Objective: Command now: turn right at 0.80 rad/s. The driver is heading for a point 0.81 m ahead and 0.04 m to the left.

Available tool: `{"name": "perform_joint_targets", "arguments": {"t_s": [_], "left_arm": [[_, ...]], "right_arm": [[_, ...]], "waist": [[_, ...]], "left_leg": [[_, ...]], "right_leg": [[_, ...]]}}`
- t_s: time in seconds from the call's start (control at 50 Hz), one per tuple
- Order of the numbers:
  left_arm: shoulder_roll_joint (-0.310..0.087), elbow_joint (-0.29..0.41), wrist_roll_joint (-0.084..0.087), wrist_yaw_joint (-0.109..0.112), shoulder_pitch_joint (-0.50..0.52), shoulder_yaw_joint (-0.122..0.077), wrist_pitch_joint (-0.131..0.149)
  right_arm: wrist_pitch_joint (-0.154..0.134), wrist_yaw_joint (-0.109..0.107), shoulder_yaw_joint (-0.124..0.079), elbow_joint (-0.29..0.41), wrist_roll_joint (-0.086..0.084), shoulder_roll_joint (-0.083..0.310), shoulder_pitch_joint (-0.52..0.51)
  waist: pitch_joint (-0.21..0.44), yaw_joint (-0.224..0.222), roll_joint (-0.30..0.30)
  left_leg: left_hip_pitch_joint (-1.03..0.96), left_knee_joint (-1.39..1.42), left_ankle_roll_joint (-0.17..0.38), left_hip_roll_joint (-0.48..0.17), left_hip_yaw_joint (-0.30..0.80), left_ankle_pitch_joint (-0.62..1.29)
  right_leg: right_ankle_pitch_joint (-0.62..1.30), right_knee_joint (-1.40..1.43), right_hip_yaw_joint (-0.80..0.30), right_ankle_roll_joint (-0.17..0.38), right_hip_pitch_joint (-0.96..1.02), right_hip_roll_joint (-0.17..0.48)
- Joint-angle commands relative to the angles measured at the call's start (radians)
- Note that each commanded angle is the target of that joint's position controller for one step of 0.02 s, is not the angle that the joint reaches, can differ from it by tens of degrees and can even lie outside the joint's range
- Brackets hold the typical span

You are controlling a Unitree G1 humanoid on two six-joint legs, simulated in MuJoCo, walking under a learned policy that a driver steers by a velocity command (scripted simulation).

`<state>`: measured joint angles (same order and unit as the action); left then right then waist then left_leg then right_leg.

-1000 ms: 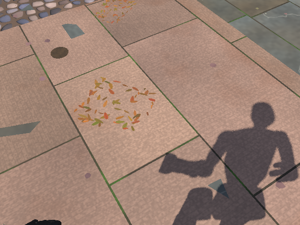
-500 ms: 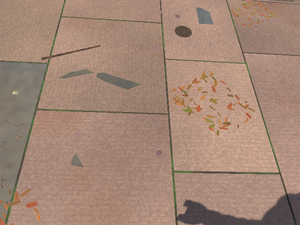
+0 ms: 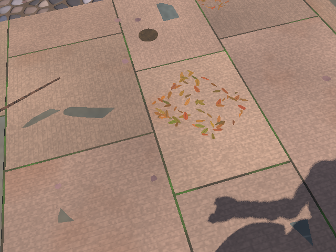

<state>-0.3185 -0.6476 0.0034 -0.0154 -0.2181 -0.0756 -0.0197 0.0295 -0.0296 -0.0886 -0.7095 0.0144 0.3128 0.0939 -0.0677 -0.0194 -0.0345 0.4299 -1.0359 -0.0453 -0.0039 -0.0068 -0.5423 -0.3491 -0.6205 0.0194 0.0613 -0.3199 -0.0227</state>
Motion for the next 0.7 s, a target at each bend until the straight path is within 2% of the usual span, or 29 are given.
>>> {"name": "perform_joint_targets", "arguments": {"t_s": [0.02,0.04,0.06,0.1,0.14,0.22,0.3,0.32,0.34,0.36,0.38,0.4,0.42,0.44,0.46,0.48,0.5,0.52,0.54,0.58,0.62,0.66,0.68,0.7], "left_arm": [[-0.188,0.078,0.019,0.020,-0.012,-0.055,0.028],[-0.173,0.090,0.032,0.032,0.024,-0.049,0.019],[-0.173,0.097,0.031,0.041,0.030,-0.047,0.009],[-0.166,0.104,0.018,0.052,0.027,-0.042,-0.002],[-0.165,0.099,0.014,0.058,0.009,-0.038,-0.008],[-0.165,0.095,0.002,0.057,0.020,-0.029,-0.018],[-0.155,0.093,-0.006,0.045,0.048,-0.016,-0.021],[-0.126,0.089,-0.008,0.044,0.065,-0.004,-0.020],[-0.082,0.082,-0.011,0.042,0.078,0.013,-0.016],[-0.054,0.071,-0.009,0.040,0.091,0.026,-0.011],[-0.055,0.051,-0.013,0.036,0.066,0.027,-0.001],[-0.079,0.041,-0.032,0.037,0.024,0.019,0.012],[-0.105,0.044,-0.050,0.038,-0.034,0.008,0.020],[-0.108,0.048,-0.056,0.047,-0.007,0.005,0.022],[-0.111,0.061,-0.041,0.056,0.044,0.000,0.021],[-0.108,0.072,-0.025,0.063,0.085,-0.005,0.018],[-0.099,0.090,-0.015,0.064,0.128,-0.008,0.012],[-0.095,0.098,-0.008,0.062,0.135,-0.012,0.008],[-0.083,0.097,-0.004,0.058,0.125,-0.013,0.007],[-0.051,0.090,0.000,0.051,0.120,-0.010,0.015],[-0.025,0.083,0.008,0.040,0.118,-0.006,0.027],[-0.027,0.069,0.013,0.026,0.080,-0.011,0.034],[-0.035,0.060,0.014,0.021,0.052,-0.017,0.037],[-0.043,0.044,0.012,0.019,0.006,-0.025,0.038]], "right_arm": [[-0.038,0.000,-0.017,0.113,-0.007,0.081,-0.092],[-0.037,-0.006,-0.021,0.107,-0.001,0.094,-0.085],[-0.038,-0.003,-0.018,0.102,-0.002,0.082,-0.077],[-0.037,0.004,-0.012,0.070,-0.013,0.072,-0.031],[-0.034,0.003,-0.007,0.061,-0.017,0.063,-0.038],[-0.030,0.008,-0.002,0.057,-0.019,0.068,-0.051],[-0.037,0.015,-0.003,0.061,-0.021,0.082,-0.052],[-0.040,0.020,0.000,0.052,-0.022,0.077,-0.029],[-0.044,0.027,0.007,0.041,-0.022,0.060,-0.011],[-0.049,0.034,0.014,0.029,-0.021,0.039,0.010],[-0.054,0.038,0.017,0.030,-0.017,0.039,0.010],[-0.057,0.034,0.006,0.051,-0.009,0.106,-0.013],[-0.056,0.031,-0.018,0.066,-0.014,0.207,-0.030],[-0.054,0.034,-0.019,0.059,-0.024,0.194,-0.009],[-0.053,0.035,-0.015,0.054,-0.026,0.173,0.013],[-0.053,0.033,-0.020,0.043,-0.026,0.176,0.057],[-0.059,0.032,-0.024,0.032,-0.024,0.184,0.118],[-0.066,0.027,-0.031,0.027,-0.025,0.201,0.137],[-0.067,0.018,-0.037,0.032,-0.034,0.207,0.114],[-0.042,-0.001,-0.040,0.051,-0.058,0.177,0.053],[-0.006,-0.014,-0.046,0.070,-0.052,0.169,0.036],[0.013,-0.016,-0.055,0.090,-0.049,0.177,0.023],[0.018,-0.014,-0.058,0.098,-0.052,0.178,0.014],[0.021,-0.015,-0.057,0.109,-0.061,0.174,-0.010]], "waist": [[0.169,-0.004,0.082],[0.166,0.012,0.089],[0.170,0.019,0.107],[0.196,0.020,0.110],[0.196,0.003,0.121],[0.164,-0.013,0.176],[0.133,-0.023,0.196],[0.142,-0.014,0.193],[0.149,-0.008,0.188],[0.145,0.012,0.181],[0.125,0.019,0.164],[0.124,-0.011,0.111],[0.122,-0.070,-0.036],[0.132,-0.044,-0.118],[0.124,-0.017,-0.168],[0.129,0.015,-0.189],[0.134,0.054,-0.197],[0.148,0.060,-0.151],[0.158,0.040,-0.104],[0.152,0.018,-0.089],[0.172,0.021,-0.120],[0.196,0.017,-0.148],[0.201,0.008,-0.152],[0.204,-0.019,-0.147]], "left_leg": [[0.335,-0.172,-0.013,0.010,0.119,0.033],[0.301,-0.120,-0.019,0.000,0.125,0.090],[0.258,-0.099,-0.032,0.019,0.118,0.129],[0.221,-0.029,-0.053,0.030,0.094,0.186],[0.185,0.062,-0.067,0.028,0.085,0.218],[0.085,0.174,-0.067,0.019,0.070,0.243],[0.010,0.271,-0.046,0.012,0.061,0.210],[-0.020,0.315,-0.038,-0.003,0.057,0.214],[-0.083,0.391,-0.029,-0.018,0.052,0.248],[-0.172,0.515,-0.014,-0.018,0.035,0.351],[-0.247,0.640,0.005,-0.011,0.043,0.514],[-0.289,0.614,0.036,-0.054,0.133,0.717],[-0.291,0.578,0.121,-0.134,0.249,0.894],[-0.269,0.611,0.235,-0.198,0.362,0.860],[-0.272,0.639,0.285,-0.226,0.454,0.809],[-0.310,0.660,0.312,-0.242,0.521,0.794],[-0.375,0.680,0.339,-0.269,0.585,0.814],[-0.409,0.676,0.342,-0.282,0.598,0.818],[-0.402,0.662,0.313,-0.257,0.557,0.803],[-0.367,0.664,0.245,-0.179,0.486,0.705],[-0.326,0.664,0.225,-0.136,0.480,0.678],[-0.275,0.660,0.212,-0.116,0.495,0.653],[-0.251,0.654,0.203,-0.109,0.512,0.622],[-0.205,0.636,0.179,-0.088,0.515,0.557]], "right_leg": [[0.744,0.224,-0.414,0.211,0.372,0.281],[0.723,0.230,-0.384,0.186,0.345,0.252],[0.737,0.231,-0.375,0.177,0.317,0.226],[0.768,0.223,-0.334,0.172,0.329,0.215],[0.759,0.213,-0.320,0.162,0.316,0.207],[0.681,0.205,-0.328,0.151,0.224,0.196],[0.652,0.185,-0.375,0.157,0.183,0.205],[0.646,0.175,-0.363,0.153,0.191,0.211],[0.618,0.169,-0.347,0.141,0.179,0.204],[0.558,0.166,-0.323,0.119,0.150,0.187],[0.468,0.175,-0.303,0.085,0.123,0.161],[0.336,0.140,-0.269,0.040,0.109,0.103],[0.153,0.065,-0.177,-0.013,0.075,0.005],[0.036,0.000,-0.110,-0.070,0.059,-0.040],[-0.030,-0.044,-0.089,-0.091,0.020,-0.048],[-0.138,-0.123,-0.087,-0.097,-0.045,-0.071],[-0.299,-0.257,-0.111,-0.105,-0.145,-0.088],[-0.334,-0.383,-0.150,-0.114,-0.201,-0.075],[-0.291,-0.413,-0.169,-0.118,-0.209,-0.055],[-0.204,-0.266,-0.154,-0.128,-0.184,-0.042],[-0.126,-0.141,-0.124,-0.139,-0.108,-0.069],[-0.057,-0.009,-0.113,-0.135,-0.004,-0.085],[-0.008,0.068,-0.109,-0.131,0.046,-0.087],[0.084,0.184,-0.096,-0.122,0.124,-0.084]]}}
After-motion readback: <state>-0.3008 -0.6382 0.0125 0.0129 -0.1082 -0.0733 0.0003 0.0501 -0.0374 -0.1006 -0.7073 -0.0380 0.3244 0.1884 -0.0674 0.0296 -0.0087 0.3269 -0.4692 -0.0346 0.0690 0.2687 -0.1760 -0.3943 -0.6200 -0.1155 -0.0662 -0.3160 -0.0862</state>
